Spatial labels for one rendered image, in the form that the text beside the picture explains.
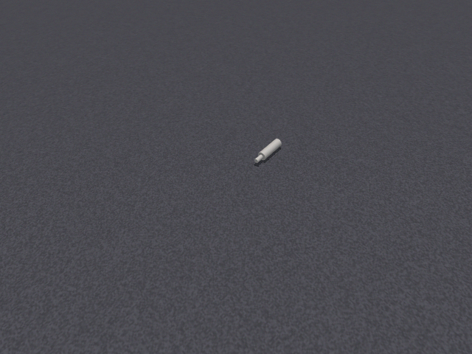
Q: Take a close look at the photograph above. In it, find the bottle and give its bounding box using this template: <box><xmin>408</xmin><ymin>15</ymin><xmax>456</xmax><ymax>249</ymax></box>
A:
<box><xmin>254</xmin><ymin>139</ymin><xmax>282</xmax><ymax>163</ymax></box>

